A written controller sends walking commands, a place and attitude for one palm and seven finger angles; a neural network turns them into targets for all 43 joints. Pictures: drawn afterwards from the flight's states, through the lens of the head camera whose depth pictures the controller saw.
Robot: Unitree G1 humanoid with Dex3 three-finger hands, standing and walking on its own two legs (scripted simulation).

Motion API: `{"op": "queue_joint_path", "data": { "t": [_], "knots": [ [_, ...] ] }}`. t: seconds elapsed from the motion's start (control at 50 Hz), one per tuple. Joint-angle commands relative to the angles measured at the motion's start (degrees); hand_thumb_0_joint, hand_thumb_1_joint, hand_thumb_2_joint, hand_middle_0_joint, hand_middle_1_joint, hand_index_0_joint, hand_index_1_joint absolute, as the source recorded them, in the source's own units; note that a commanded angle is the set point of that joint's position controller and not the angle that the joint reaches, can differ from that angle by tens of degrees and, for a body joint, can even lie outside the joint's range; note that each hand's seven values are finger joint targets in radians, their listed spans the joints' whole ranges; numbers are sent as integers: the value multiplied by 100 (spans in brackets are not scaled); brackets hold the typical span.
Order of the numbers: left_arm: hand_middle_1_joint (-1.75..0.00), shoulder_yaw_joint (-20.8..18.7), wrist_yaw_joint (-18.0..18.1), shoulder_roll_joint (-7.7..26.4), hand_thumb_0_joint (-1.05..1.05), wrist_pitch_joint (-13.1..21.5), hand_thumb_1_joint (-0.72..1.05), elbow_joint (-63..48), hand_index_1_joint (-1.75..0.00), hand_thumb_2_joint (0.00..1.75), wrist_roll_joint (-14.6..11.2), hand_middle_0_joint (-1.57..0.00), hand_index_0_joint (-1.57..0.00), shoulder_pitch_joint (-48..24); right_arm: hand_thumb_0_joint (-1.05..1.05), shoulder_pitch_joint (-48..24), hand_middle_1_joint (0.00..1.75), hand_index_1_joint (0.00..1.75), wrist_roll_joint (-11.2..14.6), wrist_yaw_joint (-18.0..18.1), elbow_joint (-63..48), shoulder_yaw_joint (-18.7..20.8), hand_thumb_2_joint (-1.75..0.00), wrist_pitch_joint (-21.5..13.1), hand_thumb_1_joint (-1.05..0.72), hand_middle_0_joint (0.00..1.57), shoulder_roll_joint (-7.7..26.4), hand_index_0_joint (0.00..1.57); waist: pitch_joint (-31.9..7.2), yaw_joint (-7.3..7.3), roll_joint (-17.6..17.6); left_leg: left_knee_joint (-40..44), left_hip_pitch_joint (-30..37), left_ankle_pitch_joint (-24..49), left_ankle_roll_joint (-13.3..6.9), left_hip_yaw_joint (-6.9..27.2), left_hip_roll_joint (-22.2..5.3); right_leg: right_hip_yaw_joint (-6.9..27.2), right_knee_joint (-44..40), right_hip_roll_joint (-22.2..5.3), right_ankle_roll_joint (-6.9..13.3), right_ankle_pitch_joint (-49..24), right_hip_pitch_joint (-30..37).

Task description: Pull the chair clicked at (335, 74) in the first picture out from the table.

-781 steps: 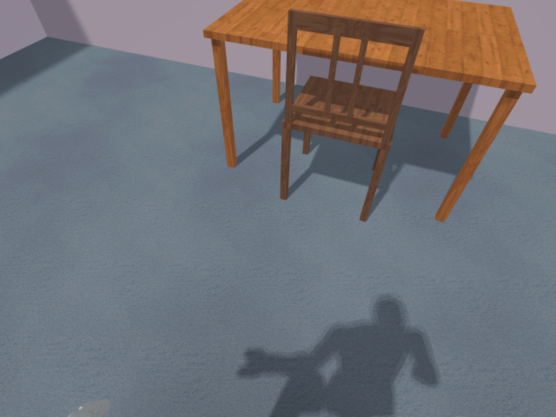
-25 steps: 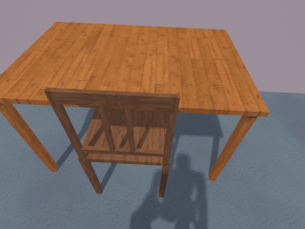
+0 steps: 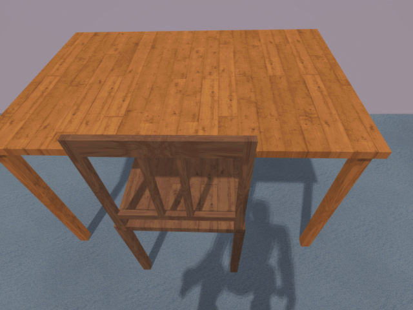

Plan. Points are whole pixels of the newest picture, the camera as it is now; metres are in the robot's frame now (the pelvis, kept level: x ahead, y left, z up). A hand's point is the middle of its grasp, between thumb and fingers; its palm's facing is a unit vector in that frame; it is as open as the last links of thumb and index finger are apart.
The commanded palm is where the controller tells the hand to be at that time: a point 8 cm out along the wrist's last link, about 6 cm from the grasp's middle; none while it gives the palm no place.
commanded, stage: come to a stop and stand still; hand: left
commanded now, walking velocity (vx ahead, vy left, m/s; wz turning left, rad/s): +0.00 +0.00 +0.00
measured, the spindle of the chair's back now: (153, 188) +0.42 +0.18 -0.08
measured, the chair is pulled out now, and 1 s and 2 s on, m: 0.00 0.00 0.00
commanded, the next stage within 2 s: look again from close up in 1.20 s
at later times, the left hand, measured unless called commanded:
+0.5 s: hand out of the picture +0.01 +0.15 -0.16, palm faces +0.01 -0.97 -0.23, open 7.3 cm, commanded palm none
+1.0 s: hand out of the picture -0.04 +0.12 -0.16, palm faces +0.02 -0.98 -0.19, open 7.4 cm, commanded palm none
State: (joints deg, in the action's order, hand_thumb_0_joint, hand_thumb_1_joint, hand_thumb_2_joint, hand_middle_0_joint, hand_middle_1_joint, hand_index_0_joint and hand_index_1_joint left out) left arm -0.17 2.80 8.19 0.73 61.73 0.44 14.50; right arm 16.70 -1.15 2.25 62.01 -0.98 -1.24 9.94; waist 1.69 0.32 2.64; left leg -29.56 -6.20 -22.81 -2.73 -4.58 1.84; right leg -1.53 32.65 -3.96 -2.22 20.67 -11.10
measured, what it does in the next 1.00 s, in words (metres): shifts its weight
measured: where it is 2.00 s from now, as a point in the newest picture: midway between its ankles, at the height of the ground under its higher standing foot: outside the picture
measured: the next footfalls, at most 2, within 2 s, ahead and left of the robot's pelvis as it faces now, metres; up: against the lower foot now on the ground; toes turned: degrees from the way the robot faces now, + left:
none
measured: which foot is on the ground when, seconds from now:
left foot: down 0.00-1.00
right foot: down 0.00-1.00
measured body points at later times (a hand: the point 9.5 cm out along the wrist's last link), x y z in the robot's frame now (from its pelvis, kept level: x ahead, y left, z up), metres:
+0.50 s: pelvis -0.01 -0.03 +0.01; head +0.01 -0.04 +0.46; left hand +0.01 +0.20 -0.14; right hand +0.00 -0.25 -0.16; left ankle -0.07 +0.08 -0.73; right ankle -0.04 -0.15 -0.73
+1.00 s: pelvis -0.04 -0.05 +0.01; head -0.03 -0.05 +0.46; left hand -0.04 +0.17 -0.15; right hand -0.05 -0.26 -0.15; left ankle -0.07 +0.08 -0.73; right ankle -0.04 -0.15 -0.73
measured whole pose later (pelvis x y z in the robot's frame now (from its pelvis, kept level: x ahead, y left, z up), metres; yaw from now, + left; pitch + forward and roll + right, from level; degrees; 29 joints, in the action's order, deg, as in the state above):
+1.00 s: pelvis -0.04 -0.05 +0.01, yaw +0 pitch -1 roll +0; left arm 0.8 1.9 8.1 0.6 63.2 0.7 17.2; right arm 16.3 -0.6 1.5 65.7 -1.2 -0.8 7.7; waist 2.3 -0.2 0.4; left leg -22.8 -5.5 -15.7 1.0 -3.9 -1.9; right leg -2.6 25.4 0.0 1.5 13.8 -10.3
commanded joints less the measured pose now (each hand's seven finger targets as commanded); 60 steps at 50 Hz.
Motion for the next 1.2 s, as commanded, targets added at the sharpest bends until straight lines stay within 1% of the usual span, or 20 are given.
{"op": "queue_joint_path", "data": {
  "t": [0.0, 0.04, 0.14, 0.24, 0.28, 0.34, 0.4, 0.44, 0.48, 0.54, 0.56, 0.74, 0.78, 0.84, 0.96, 1.04, 1.08, 1.1, 1.14, 1.18],
  "knots": [
    [-30, -123, 44, 660, 0, 36, 90, -239, -30, 90, 9, -20, -20, 387, 0, 374, 30, 30, 24, 7, -166, 141, -90, -97, -90, 20, 564, 20, -29, -46, -224, 524, -37, 3785, 77, 612, -761, 152, -133, -220, 436, -2616, 206],
    [-30, -132, 49, 688, 0, 21, 90, -272, -30, 90, 7, -20, -20, 339, 0, 329, 30, 30, 27, 15, -164, 147, -90, -88, -90, 20, 600, 20, -88, -50, -190, 548, 66, 3890, 82, 603, -767, 176, -162, -225, 432, -2664, 240],
    [-30, -142, 32, 776, 0, 19, 90, -357, -30, 90, 19, -20, -20, 230, 0, 207, 30, 30, 27, 2, -182, 164, -90, -60, -90, 20, 607, 20, -112, -41, -288, 631, 103, 3406, 95, 551, -751, 246, -328, -284, 431, -2892, 276],
    [-30, -128, 16, 794, 0, 24, 90, -378, -30, 90, 22, -20, -20, 199, 0, 139, 30, 30, 34, -12, -145, 155, -90, -49, -90, 20, 593, 20, -92, -39, -289, 742, 130, 3027, 102, 520, -763, 318, -509, -295, 434, -2816, 252],
    [-30, -116, 5, 803, 0, 15, 90, -379, -30, 90, 22, -20, -20, 177, 0, 107, 30, 30, 35, -21, -125, 149, -90, -37, -90, 20, 594, 20, 33, -41, -250, 806, 57, 2759, 104, 514, -765, 335, -607, -274, 431, -2569, 186],
    [-30, -110, 1, 793, 0, 36, 90, -340, -30, 90, 26, -20, -20, 233, 0, 114, 30, 30, 41, -25, -81, 142, -90, -53, -90, 20, 572, 20, -98, -43, -270, 822, 161, 2769, 110, 482, -780, 350, -659, -295, 429, -2669, 239],
    [-30, -93, -5, 823, 0, 55, 90, -309, -30, 90, 23, -20, -20, 284, 0, 96, 30, 30, 49, -31, -36, 139, -90, -44, -90, 20, 552, 20, -83, -38, -319, 835, 158, 2575, 125, 467, -778, 395, -748, -304, 441, -2705, 230],
    [-30, -79, -8, 802, 0, 65, 90, -277, -30, 90, 24, -20, -20, 317, 0, 115, 30, 30, 54, -35, -5, 132, -90, -41, -90, 20, 529, 20, -59, -36, -348, 877, 155, 2431, 129, 458, -780, 418, -810, -313, 446, -2665, 221],
    [-30, -65, -15, 792, 0, 59, 90, -247, -30, 90, 25, -20, -20, 330, 0, 84, 30, 30, 60, -42, 20, 125, -90, -24, -90, 20, 511, 20, 142, -46, -359, 920, 35, 2144, 136, 452, -771, 429, -912, -295, 441, -2395, 117],
    [-30, -50, -22, 780, 0, 77, 90, -199, -30, 90, 24, -20, -20, 403, 0, 143, 30, 30, 67, -47, 74, 108, -90, -40, -90, 20, 478, 20, 20, -40, -331, 946, 92, 2072, 138, 444, -773, 465, -964, -297, 442, -2357, 159],
    [-30, -42, -29, 788, 0, 71, 90, -182, -30, 90, 20, -20, -20, 396, 0, 126, 30, 30, 72, -51, 92, 110, -90, -26, -90, 20, 450, 20, 121, -44, -374, 976, 28, 1900, 137, 431, -772, 454, -1040, -269, 437, -2191, 125],
    [-30, -21, -28, 706, 0, 103, 90, -66, -30, 90, 26, -20, -20, 556, 0, 248, 30, 30, 75, -49, 210, 92, -90, -39, -90, 20, 351, 20, 115, -40, -334, 996, -9, 1703, 166, 424, -765, 529, -1137, -284, 458, -2074, 66],
    [-30, -16, -32, 716, 0, 90, 90, -60, -30, 90, 27, -20, -20, 546, 0, 253, 30, 30, 76, -52, 225, 83, -90, -24, -90, 20, 338, 20, 256, -37, -313, 1012, -131, 1532, 177, 415, -747, 549, -1203, -258, 456, -1836, -2],
    [-30, -10, -33, 689, 0, 98, 90, -37, -30, 90, 29, -20, -20, 590, 0, 327, 30, 30, 79, -54, 248, 81, -90, -39, -90, 20, 289, 20, 211, -42, -326, 1020, -137, 1527, 175, 419, -743, 543, -1219, -265, 455, -1789, 19],
    [-30, -3, -45, 653, 0, 83, 90, -28, -30, 90, 21, -20, -20, 620, 0, 380, 30, 30, 78, -54, 279, 73, -90, -23, -90, 20, 219, 20, 366, -56, -351, 1069, -238, 1282, 162, 419, -743, 546, -1339, -215, 454, -1323, -129],
    [-30, -7, -42, 630, 0, 89, 90, -41, -30, 90, 25, -20, -20, 648, 0, 459, 30, 30, 77, -59, 294, 74, -90, -47, -90, 20, 207, 20, 288, -50, -291, 1035, -249, 1381, 162, 431, -737, 557, -1281, -221, 452, -1362, -126],
    [-30, -10, -41, 615, 0, 83, 90, -49, -30, 90, 27, -20, -20, 652, 0, 469, 30, 30, 79, -58, 290, 84, -90, -37, -90, 20, 195, 20, 377, -56, -336, 1043, -333, 1282, 165, 426, -731, 565, -1320, -213, 450, -1221, -169],
    [-30, -10, -38, 604, 0, 86, 90, -52, -30, 90, 25, -20, -20, 672, 0, 482, 30, 30, 79, -57, 296, 78, -90, -42, -90, 20, 187, 20, 308, -49, -360, 1034, -278, 1330, 159, 438, -732, 581, -1310, -219, 458, -1270, -155],
    [-30, -15, -38, 593, 0, 86, 90, -47, -30, 90, 28, -20, -20, 669, 0, 514, 30, 30, 78, -56, 305, 80, -90, -55, -90, 20, 166, 20, 294, -54, -261, 1043, -285, 1371, 157, 435, -742, 563, -1270, -205, 453, -1311, -152],
    [-30, -13, -40, 584, 0, 76, 90, -57, -30, 90, 25, -20, -20, 681, 0, 517, 30, 30, 83, -56, 302, 80, -90, -46, -90, 20, 178, 20, 350, -55, -330, 1041, -355, 1279, 159, 441, -730, 566, -1302, -194, 446, -1178, -176]
  ]
}}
